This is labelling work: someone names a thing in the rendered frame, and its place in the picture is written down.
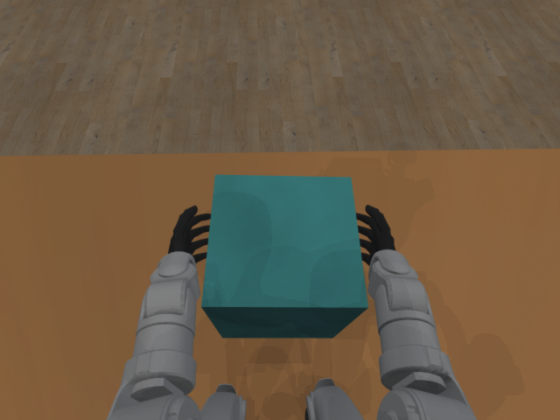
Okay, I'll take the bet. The robot left hand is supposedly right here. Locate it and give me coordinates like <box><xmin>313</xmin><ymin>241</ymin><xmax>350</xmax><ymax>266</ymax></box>
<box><xmin>168</xmin><ymin>206</ymin><xmax>211</xmax><ymax>263</ymax></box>

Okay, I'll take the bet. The robot right forearm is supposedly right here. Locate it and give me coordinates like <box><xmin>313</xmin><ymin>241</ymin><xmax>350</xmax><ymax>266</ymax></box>
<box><xmin>367</xmin><ymin>249</ymin><xmax>477</xmax><ymax>419</ymax></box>

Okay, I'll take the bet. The robot right upper arm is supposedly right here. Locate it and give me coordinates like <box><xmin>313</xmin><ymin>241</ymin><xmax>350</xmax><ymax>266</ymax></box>
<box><xmin>376</xmin><ymin>387</ymin><xmax>477</xmax><ymax>420</ymax></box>

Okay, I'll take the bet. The robot right hand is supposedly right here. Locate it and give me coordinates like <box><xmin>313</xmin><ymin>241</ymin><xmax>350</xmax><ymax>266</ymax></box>
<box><xmin>356</xmin><ymin>205</ymin><xmax>396</xmax><ymax>266</ymax></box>

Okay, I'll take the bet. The robot left forearm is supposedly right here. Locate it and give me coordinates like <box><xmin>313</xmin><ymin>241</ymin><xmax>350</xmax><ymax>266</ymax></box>
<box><xmin>107</xmin><ymin>251</ymin><xmax>200</xmax><ymax>420</ymax></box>

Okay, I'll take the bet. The robot left upper arm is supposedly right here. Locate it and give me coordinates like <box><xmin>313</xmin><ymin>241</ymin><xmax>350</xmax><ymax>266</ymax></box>
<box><xmin>108</xmin><ymin>393</ymin><xmax>202</xmax><ymax>420</ymax></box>

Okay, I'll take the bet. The robot left shin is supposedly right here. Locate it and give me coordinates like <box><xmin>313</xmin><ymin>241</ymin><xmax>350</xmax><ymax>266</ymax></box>
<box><xmin>207</xmin><ymin>384</ymin><xmax>236</xmax><ymax>399</ymax></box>

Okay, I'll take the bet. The robot right thigh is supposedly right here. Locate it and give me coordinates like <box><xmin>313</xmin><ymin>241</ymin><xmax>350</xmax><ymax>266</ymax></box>
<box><xmin>306</xmin><ymin>386</ymin><xmax>364</xmax><ymax>420</ymax></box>

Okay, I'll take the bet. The carton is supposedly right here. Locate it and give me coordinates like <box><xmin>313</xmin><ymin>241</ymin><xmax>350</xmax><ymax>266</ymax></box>
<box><xmin>201</xmin><ymin>175</ymin><xmax>368</xmax><ymax>338</ymax></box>

